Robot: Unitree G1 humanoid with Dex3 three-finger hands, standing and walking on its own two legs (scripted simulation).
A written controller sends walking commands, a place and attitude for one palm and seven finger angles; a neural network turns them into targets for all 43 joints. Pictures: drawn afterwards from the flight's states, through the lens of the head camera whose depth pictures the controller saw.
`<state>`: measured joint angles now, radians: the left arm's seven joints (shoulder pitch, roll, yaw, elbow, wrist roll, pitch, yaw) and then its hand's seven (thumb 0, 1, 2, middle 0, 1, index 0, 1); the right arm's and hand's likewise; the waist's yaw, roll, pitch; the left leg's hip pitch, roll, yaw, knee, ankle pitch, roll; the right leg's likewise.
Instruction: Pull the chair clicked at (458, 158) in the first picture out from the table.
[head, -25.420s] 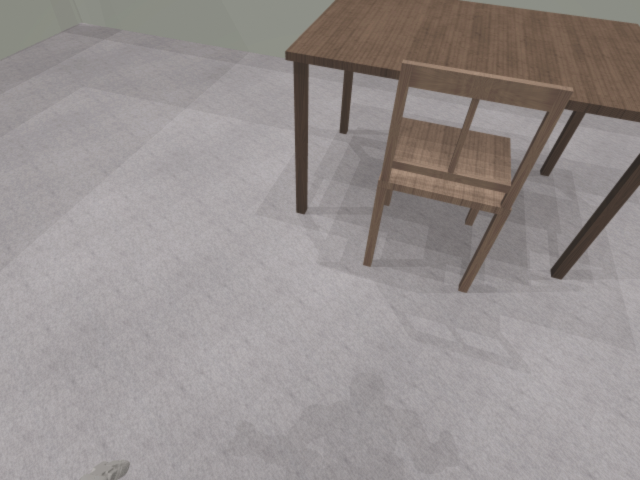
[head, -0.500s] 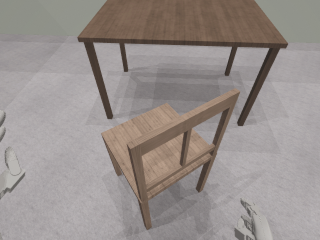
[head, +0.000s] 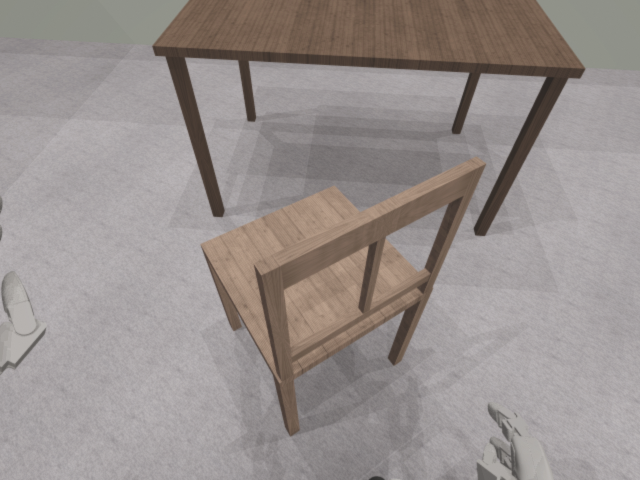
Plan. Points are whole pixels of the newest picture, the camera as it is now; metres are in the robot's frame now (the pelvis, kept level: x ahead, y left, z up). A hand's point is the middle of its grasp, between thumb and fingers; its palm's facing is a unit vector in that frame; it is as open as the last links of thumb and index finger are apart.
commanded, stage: step back with the hand held close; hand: left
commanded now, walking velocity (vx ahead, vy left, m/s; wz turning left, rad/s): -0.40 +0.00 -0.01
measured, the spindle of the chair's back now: (370, 276) +0.47 -0.05 -0.11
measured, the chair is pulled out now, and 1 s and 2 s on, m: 0.55 0.55 0.55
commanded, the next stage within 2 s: stop stepping back and stand still in 0.82 s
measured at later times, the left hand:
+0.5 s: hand (60, 361) +0.18 +0.22 +0.18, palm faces +0.34 -0.79 -0.50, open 7.4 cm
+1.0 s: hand out of the picture +0.07 +0.19 +0.19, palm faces +0.36 -0.77 -0.52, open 7.4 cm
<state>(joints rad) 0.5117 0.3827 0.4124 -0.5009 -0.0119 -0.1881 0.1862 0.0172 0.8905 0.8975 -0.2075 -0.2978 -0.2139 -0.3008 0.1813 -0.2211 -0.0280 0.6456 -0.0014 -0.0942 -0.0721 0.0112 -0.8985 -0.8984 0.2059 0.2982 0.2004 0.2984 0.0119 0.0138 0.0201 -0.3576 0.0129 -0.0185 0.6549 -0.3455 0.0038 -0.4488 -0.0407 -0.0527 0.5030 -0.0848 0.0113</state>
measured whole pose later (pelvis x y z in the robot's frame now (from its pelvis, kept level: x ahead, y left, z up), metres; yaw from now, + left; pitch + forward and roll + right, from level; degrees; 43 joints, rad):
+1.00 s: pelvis -0.16 -0.05 +0.00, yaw -2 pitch +1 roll -2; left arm 0.51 0.45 0.45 -0.51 -0.05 -0.22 0.13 0.02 0.89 0.90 -0.20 -0.30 -0.21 -0.30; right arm 0.14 -0.16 0.02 0.66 -0.01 -0.17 -0.03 0.01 -0.90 -0.90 0.21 0.30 0.20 0.30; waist -0.01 0.06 0.05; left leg -0.44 0.13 -0.01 0.59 -0.21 -0.04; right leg -0.24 0.02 -0.02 0.51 -0.29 0.02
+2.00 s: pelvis -0.17 -0.05 +0.01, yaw +0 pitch +0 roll -1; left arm 0.59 0.43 0.41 -0.48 -0.05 -0.21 0.14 0.02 0.89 0.90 -0.21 -0.30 -0.22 -0.30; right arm 0.19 -0.22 -0.01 0.61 0.02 -0.10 -0.05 0.01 -0.90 -0.90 0.21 0.30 0.20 0.30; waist -0.02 -0.01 0.05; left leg -0.14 0.01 0.02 0.47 -0.33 0.01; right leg -0.20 -0.01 -0.03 0.45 -0.24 0.02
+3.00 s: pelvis -0.20 -0.06 +0.02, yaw +1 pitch -1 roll +0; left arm 0.30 0.12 0.00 1.12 0.00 0.01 0.02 0.01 0.91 0.90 -0.20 -0.30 -0.20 -0.30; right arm 0.35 -0.12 0.01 1.09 -0.02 0.00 -0.03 0.00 -0.90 -0.90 0.20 0.30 0.20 0.30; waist 0.00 0.02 0.02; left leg -0.16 0.00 0.01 0.43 -0.25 0.00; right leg -0.22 -0.02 -0.04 0.42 -0.18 0.00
